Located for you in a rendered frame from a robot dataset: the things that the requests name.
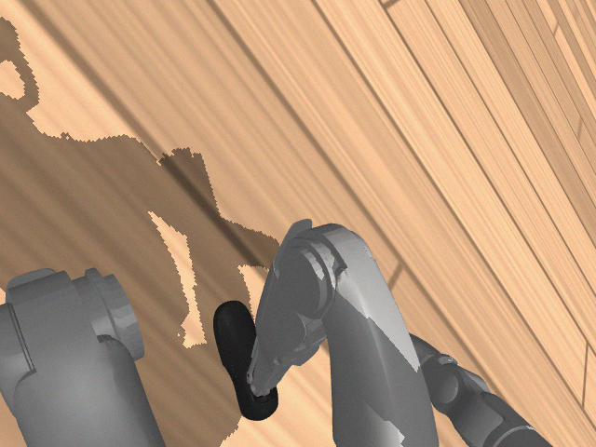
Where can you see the right robot foot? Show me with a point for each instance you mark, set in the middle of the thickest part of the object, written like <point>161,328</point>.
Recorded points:
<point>235,334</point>

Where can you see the right robot arm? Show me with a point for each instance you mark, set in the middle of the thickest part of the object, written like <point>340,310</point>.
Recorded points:
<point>481,418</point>

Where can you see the right robot hand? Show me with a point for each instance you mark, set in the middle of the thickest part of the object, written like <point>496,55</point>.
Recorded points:
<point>423,349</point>

